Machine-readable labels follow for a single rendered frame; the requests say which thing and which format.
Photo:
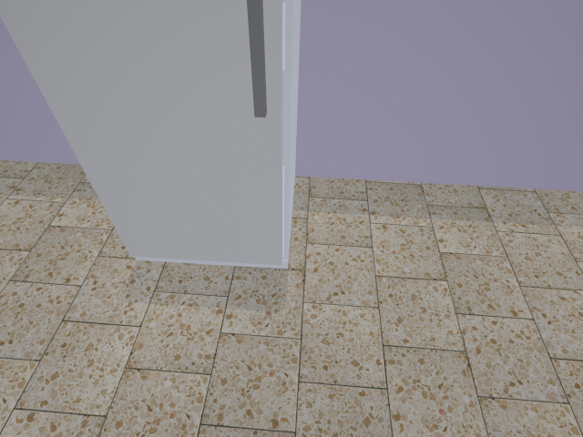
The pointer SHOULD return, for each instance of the fridge door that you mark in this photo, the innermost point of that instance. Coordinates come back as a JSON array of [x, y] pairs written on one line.
[[155, 98]]

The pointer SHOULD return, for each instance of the handle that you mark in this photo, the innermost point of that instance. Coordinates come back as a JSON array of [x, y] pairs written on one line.
[[256, 34]]

